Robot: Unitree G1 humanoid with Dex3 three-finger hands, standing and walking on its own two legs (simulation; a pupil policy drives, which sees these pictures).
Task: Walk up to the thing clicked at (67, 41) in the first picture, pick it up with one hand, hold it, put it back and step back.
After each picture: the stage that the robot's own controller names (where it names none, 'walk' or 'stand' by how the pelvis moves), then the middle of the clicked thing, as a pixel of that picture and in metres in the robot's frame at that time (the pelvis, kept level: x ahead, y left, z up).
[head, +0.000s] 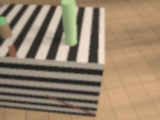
stand; (69, 24) +0.76 +0.11 +0.01
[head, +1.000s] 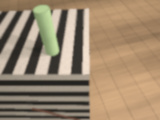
walk; (47, 32) +0.65 +0.22 +0.03
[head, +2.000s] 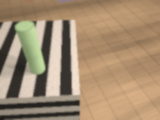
stand; (32, 50) +0.54 +0.25 +0.02
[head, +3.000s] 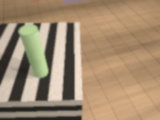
stand; (35, 53) +0.52 +0.24 +0.02
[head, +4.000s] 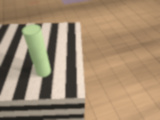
stand; (38, 53) +0.53 +0.23 +0.01
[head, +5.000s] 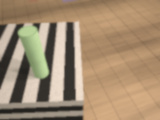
stand; (35, 55) +0.52 +0.24 +0.01
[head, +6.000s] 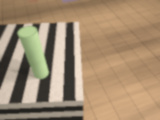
stand; (35, 55) +0.52 +0.24 +0.01
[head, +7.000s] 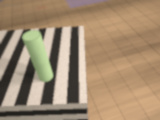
rise first; (39, 58) +0.51 +0.25 +0.02
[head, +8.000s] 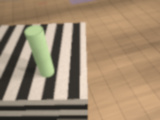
go down; (41, 53) +0.52 +0.25 +0.02
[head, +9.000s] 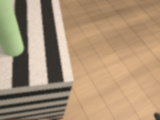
go down; (4, 23) +0.51 +0.23 +0.08
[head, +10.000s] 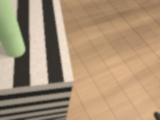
approach; (5, 25) +0.52 +0.23 +0.09
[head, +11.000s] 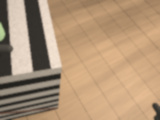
close; out of the picture +0.54 +0.25 +0.12
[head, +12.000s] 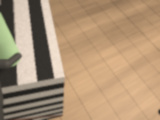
lift; out of the picture +0.46 +0.22 +0.11
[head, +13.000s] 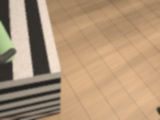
lift; out of the picture +0.48 +0.23 +0.12
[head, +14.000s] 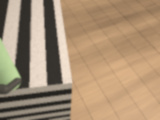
lift; out of the picture +0.38 +0.25 +0.11
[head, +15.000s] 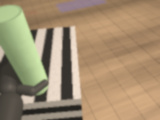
hold; (24, 58) +0.32 +0.17 +0.22
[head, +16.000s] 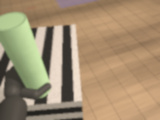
hold; (28, 62) +0.33 +0.17 +0.19
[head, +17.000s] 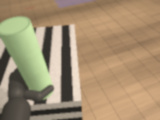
crouch; (31, 65) +0.33 +0.16 +0.18
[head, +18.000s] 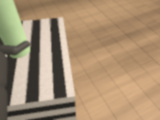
crouch; (6, 19) +0.46 +0.21 +0.23
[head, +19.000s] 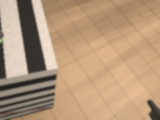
lower; out of the picture +0.52 +0.24 +0.12
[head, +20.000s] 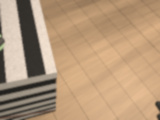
lower; out of the picture +0.51 +0.24 +0.12
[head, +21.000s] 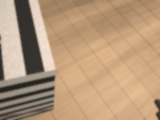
lower; out of the picture +0.52 +0.24 +0.12
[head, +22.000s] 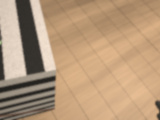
lower; out of the picture +0.51 +0.24 +0.12
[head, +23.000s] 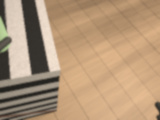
loosen; out of the picture +0.51 +0.23 +0.12
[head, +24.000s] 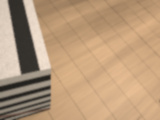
withdraw; out of the picture +0.51 +0.24 +0.12
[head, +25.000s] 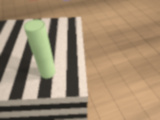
sink last; (42, 52) +0.49 +0.21 +0.06
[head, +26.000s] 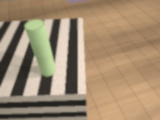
stand; (42, 50) +0.51 +0.22 +0.06
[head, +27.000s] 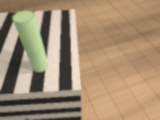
stand; (33, 45) +0.50 +0.22 +0.08
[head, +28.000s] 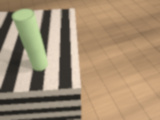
stand; (33, 43) +0.51 +0.23 +0.08
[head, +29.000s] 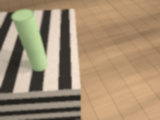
stand; (32, 44) +0.50 +0.23 +0.08
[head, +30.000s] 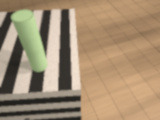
stand; (32, 44) +0.50 +0.23 +0.08
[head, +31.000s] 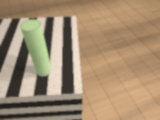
stand; (38, 51) +0.51 +0.22 +0.04
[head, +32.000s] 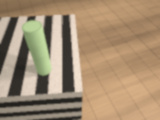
walk; (39, 51) +0.51 +0.21 +0.02
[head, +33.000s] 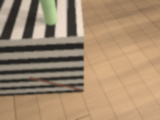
walk; (47, 0) +0.78 +0.23 +0.04
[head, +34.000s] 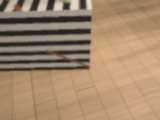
stand; out of the picture +1.13 +0.18 +0.04
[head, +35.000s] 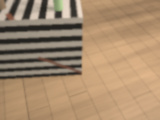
stand; out of the picture +1.13 +0.23 +0.02
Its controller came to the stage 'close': yes
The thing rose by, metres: 0.21
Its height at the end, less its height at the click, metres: +0.00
